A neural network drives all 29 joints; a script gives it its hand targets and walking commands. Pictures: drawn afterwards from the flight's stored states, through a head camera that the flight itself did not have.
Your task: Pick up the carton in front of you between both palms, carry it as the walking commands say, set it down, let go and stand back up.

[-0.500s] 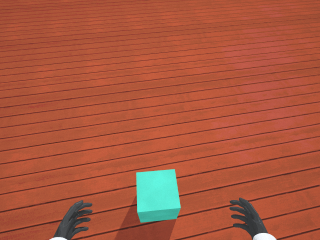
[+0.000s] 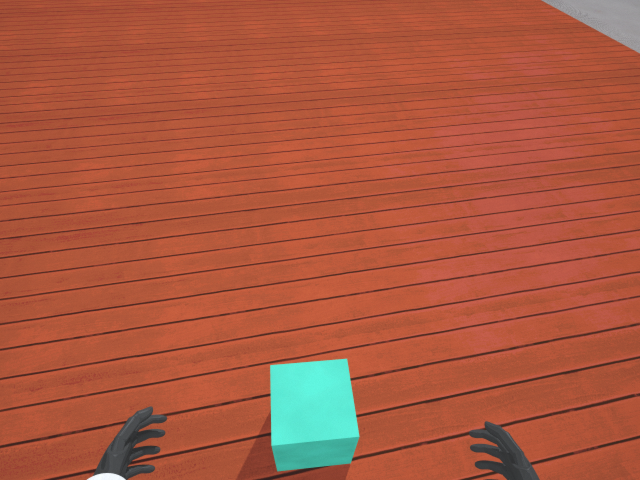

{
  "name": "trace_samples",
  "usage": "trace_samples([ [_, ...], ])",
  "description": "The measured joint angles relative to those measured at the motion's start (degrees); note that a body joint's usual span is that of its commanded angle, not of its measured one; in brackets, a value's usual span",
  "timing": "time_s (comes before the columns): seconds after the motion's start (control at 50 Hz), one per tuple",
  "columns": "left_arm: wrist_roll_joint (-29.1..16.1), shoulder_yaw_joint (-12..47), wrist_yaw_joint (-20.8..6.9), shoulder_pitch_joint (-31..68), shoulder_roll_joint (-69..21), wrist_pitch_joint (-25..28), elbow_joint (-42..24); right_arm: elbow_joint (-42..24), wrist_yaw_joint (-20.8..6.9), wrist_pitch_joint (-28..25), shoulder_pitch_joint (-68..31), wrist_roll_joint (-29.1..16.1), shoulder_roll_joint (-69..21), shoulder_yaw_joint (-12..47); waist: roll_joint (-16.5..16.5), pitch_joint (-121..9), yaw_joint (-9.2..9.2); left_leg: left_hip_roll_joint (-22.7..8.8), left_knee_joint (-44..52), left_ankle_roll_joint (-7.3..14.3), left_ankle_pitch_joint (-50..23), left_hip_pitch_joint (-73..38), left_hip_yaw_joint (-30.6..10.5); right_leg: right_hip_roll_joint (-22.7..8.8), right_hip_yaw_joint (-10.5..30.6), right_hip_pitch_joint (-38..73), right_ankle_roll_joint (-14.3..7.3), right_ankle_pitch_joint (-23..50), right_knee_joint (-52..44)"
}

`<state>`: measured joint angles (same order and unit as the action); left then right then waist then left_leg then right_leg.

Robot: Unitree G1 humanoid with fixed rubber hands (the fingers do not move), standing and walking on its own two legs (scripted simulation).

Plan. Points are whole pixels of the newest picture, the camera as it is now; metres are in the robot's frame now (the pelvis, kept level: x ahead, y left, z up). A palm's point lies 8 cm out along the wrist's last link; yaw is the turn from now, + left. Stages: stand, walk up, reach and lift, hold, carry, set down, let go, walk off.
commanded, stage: stand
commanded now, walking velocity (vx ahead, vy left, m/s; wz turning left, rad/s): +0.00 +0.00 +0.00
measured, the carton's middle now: (311, 415) +0.42 +0.01 -0.65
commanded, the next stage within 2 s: none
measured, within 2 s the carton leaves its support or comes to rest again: neither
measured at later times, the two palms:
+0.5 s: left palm out of the picture +0.15 +0.29 -0.09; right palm out of the picture +0.14 -0.29 -0.08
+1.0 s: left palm out of the picture +0.11 +0.30 -0.09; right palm out of the picture +0.10 -0.30 -0.09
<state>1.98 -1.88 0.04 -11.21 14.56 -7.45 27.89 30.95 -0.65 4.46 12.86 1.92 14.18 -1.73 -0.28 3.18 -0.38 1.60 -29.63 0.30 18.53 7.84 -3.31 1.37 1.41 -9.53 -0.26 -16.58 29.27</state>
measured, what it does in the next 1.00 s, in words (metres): stands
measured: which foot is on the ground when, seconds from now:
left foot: down 0.00-1.00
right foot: down 0.00-1.00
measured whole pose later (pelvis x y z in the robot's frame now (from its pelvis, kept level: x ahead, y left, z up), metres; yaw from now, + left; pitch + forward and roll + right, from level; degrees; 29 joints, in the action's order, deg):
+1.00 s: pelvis +0.00 +0.00 +0.01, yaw +0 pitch -2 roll +0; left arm 1.4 -1.2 1.0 -8.4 20.9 0.4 53.1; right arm 51.7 1.0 -0.3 9.6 1.6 20.9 -0.8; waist 0.2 0.9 -0.2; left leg 1.6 -22.7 0.7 14.9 5.6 -3.1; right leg 1.1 1.8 -7.4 -0.1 -12.9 22.4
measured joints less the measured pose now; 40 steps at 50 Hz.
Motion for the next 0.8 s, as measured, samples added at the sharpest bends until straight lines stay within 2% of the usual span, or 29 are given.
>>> trace_samples([
  [0.1,0.2,-1.1,0.3,0.2,3.1,4.0,6.5,5.2,0.8,-2.1,-0.3,0.5,3.1,-1.0,0.6,-2.1,0.06,0.0,-0.9,0.2,0.7,2.5,0.2,0.1,0.2,-2.4,0.0,-0.4,0.7],
  [0.26,0.1,-0.6,0.7,0.7,4.6,6.2,12.4,8.9,1.5,-3.5,-1.3,0.4,5.3,-1.2,0.9,-2.8,0.40,0.0,0.2,0.4,0.7,2.2,0.3,0.0,0.4,-2.1,0.2,-0.5,-0.5],
  [0.8,-0.4,0.6,1.2,2.6,5.9,7.7,22.0,17.5,1.9,-4.6,-2.6,-0.2,6.2,0.6,0.5,-2.5,0.40,0.2,5.1,0.6,-2.0,-1.5,0.3,-0.4,0.4,1.4,0.3,1.9,-4.9],
])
